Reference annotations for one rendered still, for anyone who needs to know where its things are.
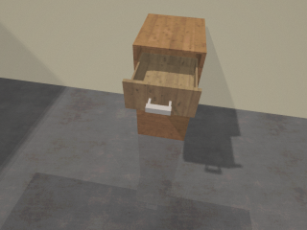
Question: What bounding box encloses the cabinet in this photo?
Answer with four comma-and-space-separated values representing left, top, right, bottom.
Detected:
132, 13, 207, 141

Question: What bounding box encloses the handle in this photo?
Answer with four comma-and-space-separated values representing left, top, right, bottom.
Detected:
145, 98, 172, 116

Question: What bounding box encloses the drawer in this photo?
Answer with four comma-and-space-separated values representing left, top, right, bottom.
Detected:
122, 52, 202, 118

